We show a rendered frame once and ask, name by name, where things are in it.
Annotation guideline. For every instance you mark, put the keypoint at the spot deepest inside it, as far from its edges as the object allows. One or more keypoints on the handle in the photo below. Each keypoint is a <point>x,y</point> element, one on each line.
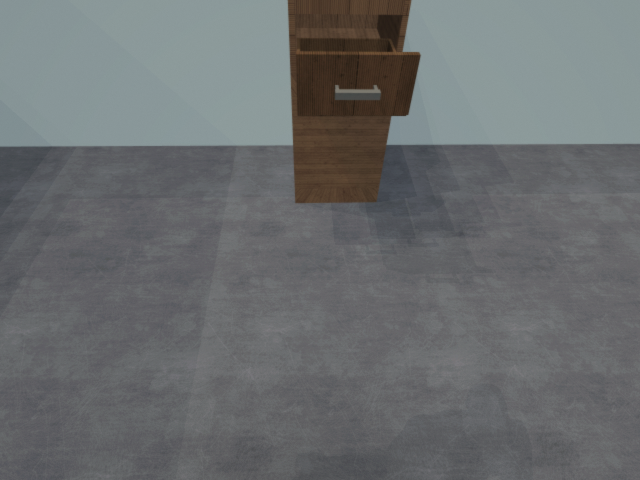
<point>357,94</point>

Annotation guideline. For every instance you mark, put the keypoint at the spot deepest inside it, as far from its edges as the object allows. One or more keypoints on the cabinet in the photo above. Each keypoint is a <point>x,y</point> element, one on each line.
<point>339,159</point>

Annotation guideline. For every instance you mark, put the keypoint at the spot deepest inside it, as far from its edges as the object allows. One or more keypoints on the drawer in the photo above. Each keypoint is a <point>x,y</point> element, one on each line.
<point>353,63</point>

